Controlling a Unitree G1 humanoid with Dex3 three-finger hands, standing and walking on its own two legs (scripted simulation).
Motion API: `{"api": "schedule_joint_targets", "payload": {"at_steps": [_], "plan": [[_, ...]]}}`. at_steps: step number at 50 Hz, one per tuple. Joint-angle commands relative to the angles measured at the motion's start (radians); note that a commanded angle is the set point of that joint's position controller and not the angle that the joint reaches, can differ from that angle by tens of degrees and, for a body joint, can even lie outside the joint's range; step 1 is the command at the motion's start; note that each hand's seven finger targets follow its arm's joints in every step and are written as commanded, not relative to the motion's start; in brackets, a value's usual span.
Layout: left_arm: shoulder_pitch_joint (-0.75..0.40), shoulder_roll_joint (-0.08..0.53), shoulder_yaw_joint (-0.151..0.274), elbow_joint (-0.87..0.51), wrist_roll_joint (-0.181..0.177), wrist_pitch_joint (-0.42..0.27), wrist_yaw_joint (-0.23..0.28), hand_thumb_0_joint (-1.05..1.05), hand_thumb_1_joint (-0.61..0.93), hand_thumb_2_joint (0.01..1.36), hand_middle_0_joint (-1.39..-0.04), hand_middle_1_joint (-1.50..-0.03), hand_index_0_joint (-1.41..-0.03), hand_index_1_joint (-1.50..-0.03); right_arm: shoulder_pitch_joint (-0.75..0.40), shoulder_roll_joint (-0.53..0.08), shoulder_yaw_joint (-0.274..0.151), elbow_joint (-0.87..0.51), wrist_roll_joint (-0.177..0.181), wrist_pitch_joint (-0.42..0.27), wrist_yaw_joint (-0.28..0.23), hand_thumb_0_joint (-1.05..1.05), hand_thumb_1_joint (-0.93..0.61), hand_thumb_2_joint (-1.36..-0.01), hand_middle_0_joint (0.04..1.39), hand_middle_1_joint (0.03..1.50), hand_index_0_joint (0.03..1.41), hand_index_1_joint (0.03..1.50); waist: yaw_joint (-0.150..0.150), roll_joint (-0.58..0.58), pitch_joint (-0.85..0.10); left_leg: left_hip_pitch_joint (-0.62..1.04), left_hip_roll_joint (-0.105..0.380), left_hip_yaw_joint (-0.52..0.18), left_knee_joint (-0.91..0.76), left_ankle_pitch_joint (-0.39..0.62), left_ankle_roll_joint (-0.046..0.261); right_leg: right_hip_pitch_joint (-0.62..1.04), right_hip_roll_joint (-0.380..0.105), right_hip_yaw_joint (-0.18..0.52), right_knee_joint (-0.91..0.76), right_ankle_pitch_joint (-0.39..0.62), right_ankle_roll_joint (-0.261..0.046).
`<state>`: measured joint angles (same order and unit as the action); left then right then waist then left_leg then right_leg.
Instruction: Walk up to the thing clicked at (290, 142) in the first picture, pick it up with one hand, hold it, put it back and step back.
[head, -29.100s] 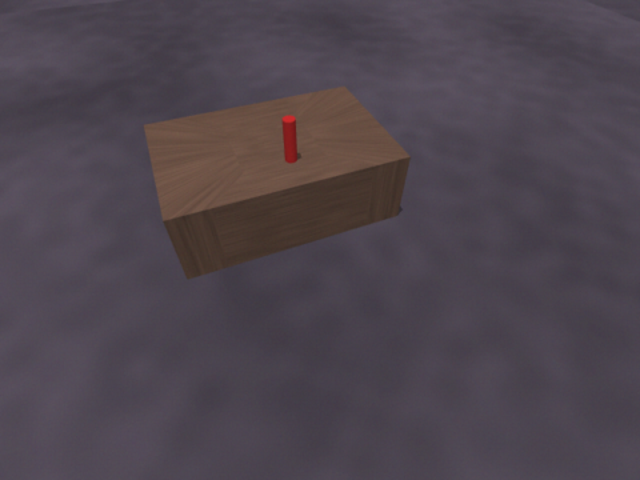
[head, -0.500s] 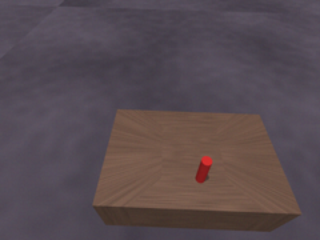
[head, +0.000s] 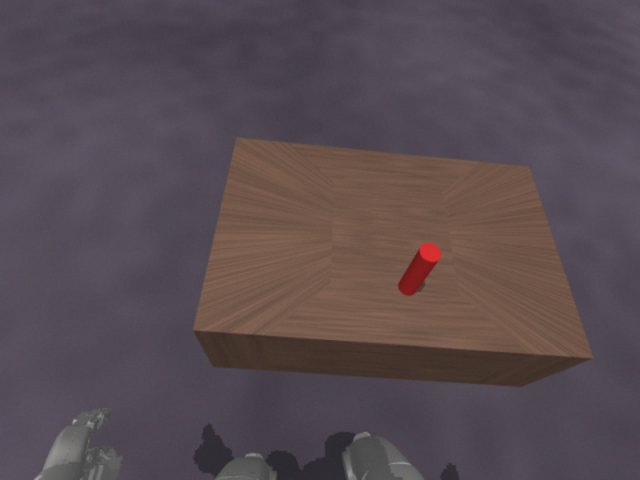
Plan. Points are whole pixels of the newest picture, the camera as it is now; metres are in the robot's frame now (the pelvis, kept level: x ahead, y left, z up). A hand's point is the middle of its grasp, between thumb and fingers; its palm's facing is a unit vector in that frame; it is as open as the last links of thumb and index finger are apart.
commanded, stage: step back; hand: right
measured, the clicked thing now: (417, 271) +0.54 -0.27 -0.34
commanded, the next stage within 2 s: none
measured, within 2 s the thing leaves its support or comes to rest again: neither
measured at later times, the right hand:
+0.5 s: hand out of the picture -0.01 -0.28 -0.14, palm faces +0.07 +0.93 -0.37, open 7.4 cm
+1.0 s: hand out of the picture -0.13 -0.25 -0.11, palm faces +0.00 +0.90 -0.43, open 7.4 cm
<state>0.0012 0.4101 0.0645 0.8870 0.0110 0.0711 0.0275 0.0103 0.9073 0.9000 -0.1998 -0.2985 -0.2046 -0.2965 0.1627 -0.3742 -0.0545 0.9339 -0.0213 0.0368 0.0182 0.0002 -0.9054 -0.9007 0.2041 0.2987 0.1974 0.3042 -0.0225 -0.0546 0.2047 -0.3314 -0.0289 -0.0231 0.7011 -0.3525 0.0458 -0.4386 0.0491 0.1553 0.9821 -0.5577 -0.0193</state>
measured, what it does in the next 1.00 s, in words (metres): walks backwards: right foot, then left foot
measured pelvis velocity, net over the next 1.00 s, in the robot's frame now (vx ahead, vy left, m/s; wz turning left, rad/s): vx -0.23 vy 0.01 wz -0.07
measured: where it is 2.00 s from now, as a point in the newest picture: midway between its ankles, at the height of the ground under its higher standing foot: outside the picture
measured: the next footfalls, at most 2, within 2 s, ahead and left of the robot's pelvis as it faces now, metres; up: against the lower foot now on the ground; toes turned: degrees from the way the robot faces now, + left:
right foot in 0.36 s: -0.06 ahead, -0.13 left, +0.00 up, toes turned -4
left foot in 0.72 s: -0.12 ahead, +0.12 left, +0.00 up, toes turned -3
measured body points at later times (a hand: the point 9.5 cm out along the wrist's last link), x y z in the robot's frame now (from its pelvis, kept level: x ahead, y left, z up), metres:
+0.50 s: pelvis -0.09 -0.01 +0.01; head -0.05 -0.03 +0.45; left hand +0.02 +0.29 -0.10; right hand -0.01 -0.33 -0.12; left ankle -0.06 +0.11 -0.66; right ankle -0.10 -0.12 -0.72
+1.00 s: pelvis -0.23 +0.01 +0.01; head -0.17 +0.04 +0.45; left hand -0.12 +0.33 -0.12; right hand -0.13 -0.30 -0.08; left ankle -0.16 +0.12 -0.72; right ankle -0.30 -0.14 -0.63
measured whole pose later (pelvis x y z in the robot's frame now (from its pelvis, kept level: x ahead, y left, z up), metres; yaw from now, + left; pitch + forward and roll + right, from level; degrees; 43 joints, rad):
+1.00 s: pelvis -0.23 +0.01 +0.01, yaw -4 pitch -2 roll -1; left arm 0.19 0.41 0.09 0.82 0.02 0.08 0.01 0.01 0.91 0.90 -0.20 -0.30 -0.20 -0.30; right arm 0.13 -0.35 -0.03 0.82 -0.03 0.01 -0.01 0.00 -0.90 -0.90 0.21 0.30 0.20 0.31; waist 0.02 -0.05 0.17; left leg -0.34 0.03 0.01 0.57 -0.21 0.03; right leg -0.42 0.10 0.16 1.20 -0.49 0.04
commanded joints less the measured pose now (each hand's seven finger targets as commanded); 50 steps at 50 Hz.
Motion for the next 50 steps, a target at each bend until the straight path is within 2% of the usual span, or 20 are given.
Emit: {"api": "schedule_joint_targets", "payload": {"at_steps": [1, 5, 9, 16, 18, 19, 20, 21, 23, 24, 30, 33, 35, 36, 37, 38, 39, 40, 42, 50], "plan": [[0.122, 0.165, 0.042, -0.048, -0.015, -0.011, 0.015, 0.000, 0.900, 0.900, -0.200, -0.300, -0.200, -0.300, -0.067, -0.256, -0.063, -0.118, -0.011, -0.035, -0.050, 0.000, -0.900, -0.900, 0.200, 0.300, 0.200, 0.300, 0.057, 0.203, -0.277, 0.226, 0.242, -0.231, -0.247, 0.654, 0.097, -0.080, 0.045, 0.070, 0.251, 0.064, -0.004], [0.100, 0.159, 0.045, -0.081, 0.000, -0.022, 0.009, 0.000, 0.900, 0.900, -0.200, -0.300, -0.200, -0.300, 0.025, -0.227, -0.065, -0.120, -0.003, -0.035, -0.063, 0.000, -0.900, -0.900, 0.200, 0.300, 0.200, 0.300, -0.004, 0.171, -0.281, 0.370, 0.279, -0.221, -0.208, 0.755, 0.173, -0.102, 0.029, 0.028, 0.159, 0.043, 0.046], [0.092, 0.148, 0.050, -0.107, 0.002, -0.028, 0.002, 0.000, 0.900, 0.900, -0.200, -0.300, -0.200, -0.300, 0.057, -0.250, -0.068, -0.132, -0.002, -0.031, -0.062, 0.000, -0.900, -0.900, 0.200, 0.300, 0.200, 0.300, -0.036, 0.169, -0.264, 0.360, 0.305, -0.227, -0.211, 0.713, 0.202, -0.052, 0.012, -0.008, -0.007, 0.041, 0.042], [0.245, 0.136, 0.061, -0.071, 0.012, -0.038, -0.020, 0.000, 0.900, 0.900, -0.200, -0.300, -0.200, -0.300, -0.047, -0.278, -0.066, -0.174, 0.003, -0.022, -0.047, 0.000, -0.900, -0.900, 0.200, 0.300, 0.200, 0.300, 0.033, 0.194, -0.294, 0.150, 0.294, -0.203, -0.205, 0.366, 0.155, 0.194, -0.040, -0.124, -0.370, 0.182, -0.009], [0.287, 0.161, 0.072, -0.053, 0.025, -0.048, -0.021, 0.000, 0.900, 0.900, -0.200, -0.300, -0.200, -0.300, -0.062, -0.247, -0.051, -0.170, 0.014, -0.017, -0.043, 0.000, -0.900, -0.900, 0.200, 0.300, 0.200, 0.300, 0.052, 0.118, -0.268, -0.033, 0.222, -0.144, -0.149, 0.219, 0.061, 0.320, -0.086, -0.063, -0.525, 0.309, -0.045], [0.262, 0.225, 0.088, -0.078, 0.035, -0.054, -0.022, 0.000, 0.900, 0.900, -0.200, -0.300, -0.200, -0.300, -0.053, -0.213, -0.041, -0.178, 0.021, -0.017, -0.041, 0.000, -0.900, -0.900, 0.200, 0.300, 0.200, 0.300, 0.039, -0.054, -0.228, -0.169, 0.103, -0.083, -0.021, 0.037, -0.005, 0.310, -0.234, 0.183, -0.604, 0.282, -0.113], [0.207, 0.312, 0.104, -0.103, 0.023, -0.052, -0.026, 0.000, 0.900, 0.900, -0.200, -0.300, -0.200, -0.300, -0.094, -0.202, -0.044, -0.179, 0.026, -0.014, -0.046, 0.000, -0.900, -0.900, 0.200, 0.300, 0.200, 0.300, 0.079, -0.243, -0.174, -0.150, -0.065, -0.012, 0.253, -0.232, -0.045, 0.122, -0.422, 0.387, -0.709, 0.311, -0.278], [0.144, 0.299, 0.099, -0.145, 0.034, -0.060, -0.022, 0.000, 0.900, 0.900, -0.200, -0.300, -0.200, -0.300, -0.072, -0.225, -0.053, -0.161, 0.017, -0.010, -0.049, 0.000, -0.900, -0.900, 0.200, 0.300, 0.200, 0.300, 0.058, -0.191, -0.126, -0.125, -0.047, -0.116, 0.426, -0.265, -0.053, 0.035, -0.464, 0.423, -0.701, 0.403, -0.316], [0.053, 0.202, 0.074, -0.163, 0.016, -0.063, -0.010, 0.000, 0.900, 0.900, -0.200, -0.300, -0.200, -0.300, 0.020, -0.208, -0.045, -0.124, 0.028, -0.010, -0.046, 0.000, -0.900, -0.900, 0.200, 0.300, 0.200, 0.300, -0.003, -0.046, -0.132, -0.120, -0.082, -0.161, 0.487, -0.150, -0.039, 0.087, -0.302, 0.137, -0.618, 0.606, -0.210], [0.043, 0.200, 0.076, -0.170, 0.021, -0.062, -0.007, 0.000, 0.900, 0.900, -0.200, -0.300, -0.200, -0.300, 0.034, -0.205, -0.039, -0.123, 0.032, -0.016, -0.048, 0.000, -0.900, -0.900, 0.200, 0.300, 0.200, 0.300, -0.008, -0.083, -0.151, -0.133, -0.087, -0.131, 0.485, -0.130, -0.044, 0.125, -0.282, 0.092, -0.600, 0.639, -0.192], [0.172, 0.182, 0.072, -0.185, 0.027, -0.053, 0.003, 0.000, 0.900, 0.900, -0.200, -0.300, -0.200, -0.300, 0.010, -0.198, -0.027, -0.153, 0.015, -0.028, -0.055, 0.000, -0.900, -0.900, 0.200, 0.300, 0.200, 0.300, 0.083, -0.118, -0.234, -0.195, -0.037, -0.063, 0.249, -0.191, -0.072, 0.412, -0.302, 0.065, -0.491, 0.810, -0.215], [0.132, 0.203, 0.074, -0.207, 0.019, -0.044, 0.003, 0.000, 0.900, 0.900, -0.200, -0.300, -0.200, -0.300, 0.080, -0.193, -0.032, -0.139, 0.009, -0.033, -0.049, 0.000, -0.900, -0.900, 0.200, 0.300, 0.200, 0.300, 0.048, -0.153, -0.273, -0.067, 0.016, -0.019, -0.005, -0.130, -0.048, 0.389, -0.306, 0.062, -0.439, 0.796, -0.189], [0.103, 0.209, 0.067, -0.216, 0.006, -0.029, -0.007, 0.000, 0.900, 0.900, -0.200, -0.300, -0.200, -0.300, 0.145, -0.191, -0.046, -0.107, 0.002, -0.042, -0.044, 0.000, -0.900, -0.900, 0.200, 0.300, 0.200, 0.300, 0.007, -0.084, -0.297, 0.098, -0.002, 0.049, -0.272, 0.125, -0.034, 0.293, -0.257, 0.003, -0.348, 0.688, -0.138], [0.122, 0.173, 0.054, -0.223, 0.003, -0.024, -0.011, 0.000, 0.900, 0.900, -0.200, -0.300, -0.200, -0.300, 0.134, -0.228, -0.058, -0.114, -0.010, -0.047, -0.046, 0.000, -0.900, -0.900, 0.200, 0.300, 0.200, 0.300, 0.011, -0.007, -0.285, 0.154, 0.070, -0.073, -0.306, 0.213, -0.011, 0.180, -0.208, -0.009, -0.299, 0.538, -0.082], [0.154, 0.126, 0.045, -0.231, -0.003, -0.022, -0.015, 0.000, 0.900, 0.900, -0.200, -0.300, -0.200, -0.300, 0.103, -0.325, -0.079, -0.134, -0.027, -0.051, -0.044, 0.000, -0.900, -0.900, 0.200, 0.300, 0.200, 0.300, 0.030, 0.230, -0.279, 0.227, 0.311, -0.402, -0.343, 0.362, 0.079, -0.026, -0.049, -0.090, -0.114, 0.227, -0.019], [0.061, 0.173, 0.069, -0.230, 0.001, -0.021, 0.003, 0.000, 0.900, 0.900, -0.200, -0.300, -0.200, -0.300, 0.078, -0.412, -0.092, -0.150, -0.014, -0.046, -0.036, 0.000, -0.900, -0.900, 0.200, 0.300, 0.200, 0.300, -0.035, 0.286, -0.249, 0.041, 0.435, -0.526, -0.378, 0.467, 0.219, -0.004, 0.042, -0.034, 0.067, -0.119, 0.003], [0.058, 0.184, 0.077, -0.210, 0.011, -0.017, 0.010, 0.000, 0.900, 0.900, -0.200, -0.300, -0.200, -0.300, 0.038, -0.379, -0.089, -0.147, -0.014, -0.048, -0.039, 0.000, -0.900, -0.900, 0.200, 0.300, 0.200, 0.300, -0.018, 0.208, -0.209, -0.022, 0.429, -0.504, -0.378, 0.432, 0.232, 0.008, 0.054, 0.061, 0.213, -0.101, -0.005], [0.087, 0.169, 0.075, -0.198, 0.002, -0.015, 0.008, 0.000, 0.900, 0.900, -0.200, -0.300, -0.200, -0.300, -0.018, -0.316, -0.068, -0.154, -0.011, -0.050, -0.044, 0.000, -0.900, -0.900, 0.200, 0.300, 0.200, 0.300, 0.018, 0.131, -0.202, 0.044, 0.364, -0.374, -0.338, 0.496, 0.200, -0.044, 0.057, 0.089, 0.272, -0.029, -0.013], [0.179, 0.167, 0.076, -0.160, -0.007, -0.017, 0.005, 0.000, 0.900, 0.900, -0.200, -0.300, -0.200, -0.300, -0.070, -0.272, -0.055, -0.169, -0.014, -0.048, -0.053, 0.000, -0.900, -0.900, 0.200, 0.300, 0.200, 0.300, 0.062, 0.175, -0.186, 0.062, 0.302, -0.244, -0.306, 0.499, 0.166, -0.075, 0.059, 0.060, 0.338, 0.046, -0.002], [0.192, 0.155, 0.074, -0.160, 0.009, -0.024, -0.014, 0.000, 0.900, 0.900, -0.200, -0.300, -0.200, -0.300, 0.010, -0.258, -0.064, -0.180, -0.007, -0.042, -0.057, 0.000, -0.900, -0.900, 0.200, 0.300, 0.200, 0.300, -0.014, 0.200, -0.259, 0.279, 0.296, -0.201, -0.263, 0.445, 0.207, -0.059, 0.017, -0.016, 0.085, 0.051, 0.070]]}}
